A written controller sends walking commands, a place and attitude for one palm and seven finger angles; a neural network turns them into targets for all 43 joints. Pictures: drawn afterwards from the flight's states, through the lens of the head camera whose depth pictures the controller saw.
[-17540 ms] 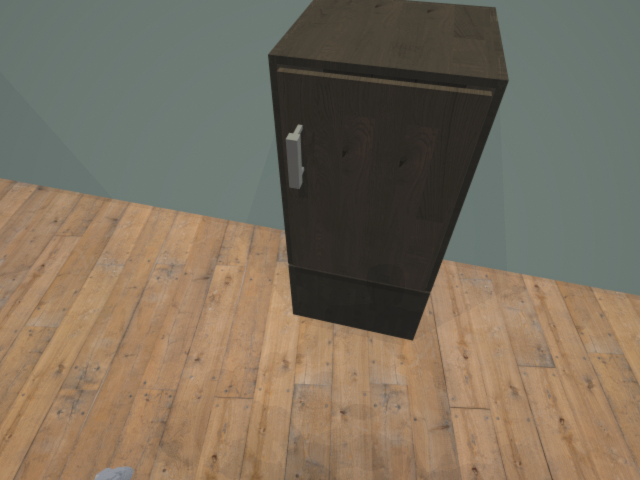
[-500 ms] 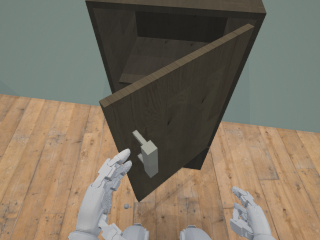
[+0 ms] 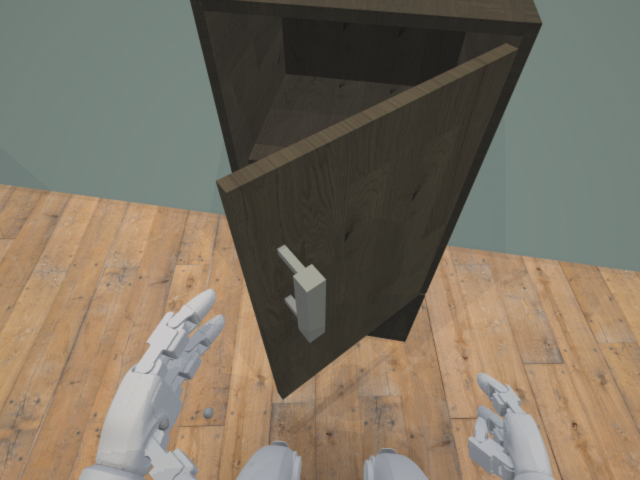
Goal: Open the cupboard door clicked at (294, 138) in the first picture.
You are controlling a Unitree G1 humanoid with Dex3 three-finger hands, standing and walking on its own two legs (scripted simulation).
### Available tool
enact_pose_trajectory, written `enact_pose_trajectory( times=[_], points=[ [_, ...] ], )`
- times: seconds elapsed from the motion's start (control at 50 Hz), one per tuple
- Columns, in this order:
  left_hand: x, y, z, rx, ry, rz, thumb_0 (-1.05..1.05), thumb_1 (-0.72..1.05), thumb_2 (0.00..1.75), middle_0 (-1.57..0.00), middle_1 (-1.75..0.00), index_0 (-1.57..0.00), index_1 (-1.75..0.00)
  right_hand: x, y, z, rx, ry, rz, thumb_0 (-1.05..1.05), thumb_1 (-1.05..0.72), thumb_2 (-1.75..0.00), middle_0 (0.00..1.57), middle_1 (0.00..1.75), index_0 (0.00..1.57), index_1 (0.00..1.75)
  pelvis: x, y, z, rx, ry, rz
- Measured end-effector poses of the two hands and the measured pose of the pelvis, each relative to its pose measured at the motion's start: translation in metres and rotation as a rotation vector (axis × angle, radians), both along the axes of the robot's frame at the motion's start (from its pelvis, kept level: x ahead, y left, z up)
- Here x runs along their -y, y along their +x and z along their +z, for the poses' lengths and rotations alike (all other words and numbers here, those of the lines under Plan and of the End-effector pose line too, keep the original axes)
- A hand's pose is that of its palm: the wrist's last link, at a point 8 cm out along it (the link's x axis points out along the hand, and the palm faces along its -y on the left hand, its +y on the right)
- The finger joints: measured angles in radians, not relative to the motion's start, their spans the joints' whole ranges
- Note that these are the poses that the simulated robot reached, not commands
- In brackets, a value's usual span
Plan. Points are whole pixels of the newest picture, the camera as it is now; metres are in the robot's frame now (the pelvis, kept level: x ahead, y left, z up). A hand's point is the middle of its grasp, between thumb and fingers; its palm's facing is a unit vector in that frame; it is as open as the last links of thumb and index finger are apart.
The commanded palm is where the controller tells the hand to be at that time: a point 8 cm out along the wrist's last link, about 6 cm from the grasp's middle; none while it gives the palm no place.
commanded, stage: draw the hand back to the body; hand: left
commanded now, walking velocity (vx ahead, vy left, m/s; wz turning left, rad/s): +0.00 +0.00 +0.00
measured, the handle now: (299, 294) +0.32 +0.05 +0.08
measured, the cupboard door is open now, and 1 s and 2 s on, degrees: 48 48 48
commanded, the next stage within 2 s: step back with the hand held close in 1.46 s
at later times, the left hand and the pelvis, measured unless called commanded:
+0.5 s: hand (103, 372) +0.19 +0.19 +0.16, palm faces +0.07 -0.97 -0.22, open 15.6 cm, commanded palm +0.16 +0.25 +0.18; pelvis +0.02 +0.03 +0.05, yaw +0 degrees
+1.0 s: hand out of the picture +0.22 +0.27 +0.24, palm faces +0.39 -0.83 -0.41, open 10.0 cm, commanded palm +0.18 +0.31 +0.26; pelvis +0.04 +0.02 +0.09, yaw +0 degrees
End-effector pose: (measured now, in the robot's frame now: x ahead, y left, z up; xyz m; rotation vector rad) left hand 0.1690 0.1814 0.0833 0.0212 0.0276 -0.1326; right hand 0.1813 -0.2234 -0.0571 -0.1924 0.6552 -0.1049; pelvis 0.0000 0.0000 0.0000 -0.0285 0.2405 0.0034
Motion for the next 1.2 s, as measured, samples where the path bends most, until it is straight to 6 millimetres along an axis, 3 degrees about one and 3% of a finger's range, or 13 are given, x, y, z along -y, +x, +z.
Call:
enact_pose_trajectory(
  times=[0.12, 0.28, 0.4, 0.46, 0.64, 0.78, 0.98, 1.12, 1.2],
  points=[
    [-0.014, -0.003, 0.034, 0.028, 0.023, 0.015, -0.01, -0.5, 0.3, -0.15, -0.3, -0.15, -0.3, -0.011, -0.006, 0.018, 0.018, 0.029, -0.027, 0.02, -0.91, -0.9, 0.2, 0.3, 0.2, 0.3, -0.008, 0.004, 0.017, 0.044, -0.007, 0.001],
    [-0.029, -0.005, 0.044, -0.024, 0.032, 0.012, -0.01, -0.5, 0.3, -0.15, -0.3, -0.15, -0.3, -0.019, -0.004, 0.042, 0.065, 0.011, -0.015, 0.02, -0.91, -0.9, 0.2, 0.3, 0.2, 0.3, -0.017, 0.008, 0.032, 0.084, -0.012, 0.0],
    [-0.05, -0.004, 0.069, 0.045, 0.051, 0.048, -0.01, -0.47, 0.31, -0.15, -0.3, -0.16, -0.3, -0.023, 0.003, 0.054, 0.091, 0.002, -0.005, 0.02, -0.91, -0.9, 0.2, 0.3, 0.2, 0.3, -0.021, 0.013, 0.039, 0.112, -0.02, 0.005],
    [-0.059, -0.003, 0.083, 0.036, 0.162, 0.136, -0.01, -0.42, 0.34, -0.16, -0.3, -0.16, -0.3, -0.027, 0.007, 0.06, 0.087, -0.01, -0.007, 0.02, -0.91, -0.9, 0.2, 0.3, 0.2, 0.3, -0.023, 0.017, 0.047, 0.129, -0.017, 0.0],
    [-0.084, -0.005, 0.101, -0.054, 0.311, 0.353, -0.01, -0.16, 0.45, -0.17, -0.3, -0.17, -0.3, -0.042, 0.012, 0.067, 0.044, -0.001, 0.008, 0.01, -0.91, -0.9, 0.2, 0.3, 0.2, 0.3, -0.028, 0.026, 0.068, 0.18, -0.006, 0.001],
    [-0.104, 0.004, 0.137, 0.037, 0.381, 0.446, 0.0, 0.07, 0.55, -0.18, -0.3, -0.18, -0.3, -0.045, 0.019, 0.071, 0.027, 0.001, 0.045, 0.02, -0.9, -0.9, 0.2, 0.3, 0.2, 0.3, -0.028, 0.034, 0.081, 0.221, 0.002, 0.006],
    [-0.121, 0.014, 0.168, 0.11, 0.421, 0.52, 0.0, 0.42, 0.7, -0.19, -0.3, -0.19, -0.3, -0.032, 0.033, 0.082, 0.029, -0.01, 0.046, 0.02, -0.9, -0.9, 0.2, 0.3, 0.2, 0.3, -0.021, 0.041, 0.093, 0.267, 0.011, -0.003],
    [-0.129, 0.014, 0.202, 0.224, 0.463, 0.574, 0.01, 0.66, 0.8, -0.2, -0.3, -0.2, -0.3, -0.02, 0.04, 0.088, 0.035, -0.018, 0.054, 0.01, -0.91, -0.9, 0.2, 0.3, 0.2, 0.3, -0.013, 0.042, 0.098, 0.29, 0.015, -0.003],
    [-0.129, 0.013, 0.203, 0.225, 0.453, 0.597, 0.01, 0.77, 0.85, -0.2, -0.3, -0.21, -0.3, -0.015, 0.04, 0.087, 0.025, -0.006, 0.05, 0.01, -0.91, -0.9, 0.2, 0.3, 0.2, 0.3, -0.009, 0.039, 0.1, 0.3, 0.018, -0.005]
  ],
)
